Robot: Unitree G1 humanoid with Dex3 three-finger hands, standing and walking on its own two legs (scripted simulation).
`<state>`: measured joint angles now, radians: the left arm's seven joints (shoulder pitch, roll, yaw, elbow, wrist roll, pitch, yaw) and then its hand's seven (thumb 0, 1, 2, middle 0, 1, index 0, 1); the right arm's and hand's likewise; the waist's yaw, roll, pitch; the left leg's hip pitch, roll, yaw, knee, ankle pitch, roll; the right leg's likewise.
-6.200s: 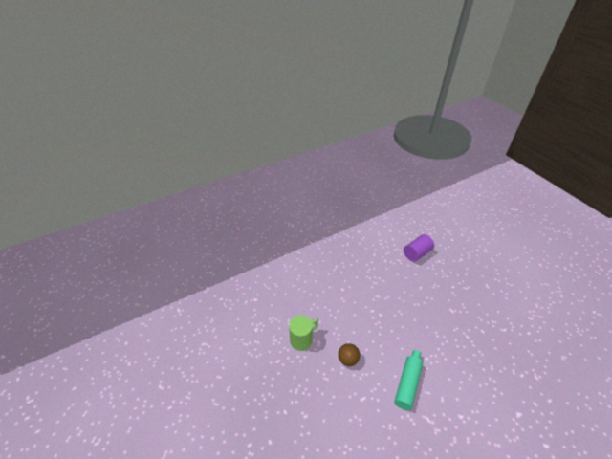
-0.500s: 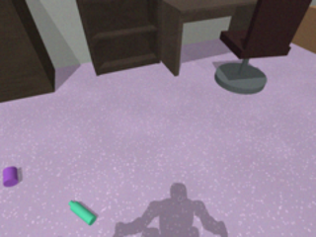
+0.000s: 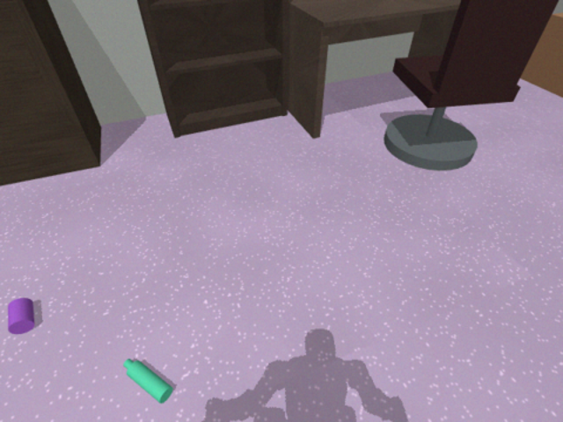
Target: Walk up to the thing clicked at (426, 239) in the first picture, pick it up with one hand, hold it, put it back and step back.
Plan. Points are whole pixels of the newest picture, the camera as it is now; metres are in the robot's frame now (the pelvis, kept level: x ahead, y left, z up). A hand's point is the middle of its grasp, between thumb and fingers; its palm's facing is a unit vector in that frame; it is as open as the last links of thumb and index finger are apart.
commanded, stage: stand
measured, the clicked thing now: (21, 315) +0.73 +1.03 -0.74
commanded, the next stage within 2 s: walk up in 0.26 s
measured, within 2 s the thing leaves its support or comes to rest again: neither
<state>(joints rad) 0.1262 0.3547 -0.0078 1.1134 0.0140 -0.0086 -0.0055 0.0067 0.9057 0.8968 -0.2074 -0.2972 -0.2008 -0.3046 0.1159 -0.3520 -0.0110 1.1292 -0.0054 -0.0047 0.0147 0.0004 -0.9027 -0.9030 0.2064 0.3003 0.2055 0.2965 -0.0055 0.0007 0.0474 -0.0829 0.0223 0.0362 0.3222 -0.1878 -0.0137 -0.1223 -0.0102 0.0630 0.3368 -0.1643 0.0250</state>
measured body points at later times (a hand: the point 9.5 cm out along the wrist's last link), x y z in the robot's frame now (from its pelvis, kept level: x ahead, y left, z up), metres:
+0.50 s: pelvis -0.01 +0.01 -0.01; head +0.03 +0.00 +0.43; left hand +0.09 +0.32 -0.14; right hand +0.05 -0.32 -0.13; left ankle -0.01 +0.13 -0.75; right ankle +0.01 -0.13 -0.75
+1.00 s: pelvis +0.02 +0.02 -0.03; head +0.07 +0.02 +0.42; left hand +0.21 +0.29 -0.15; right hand +0.02 -0.30 -0.14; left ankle +0.05 +0.14 -0.75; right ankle +0.01 -0.12 -0.74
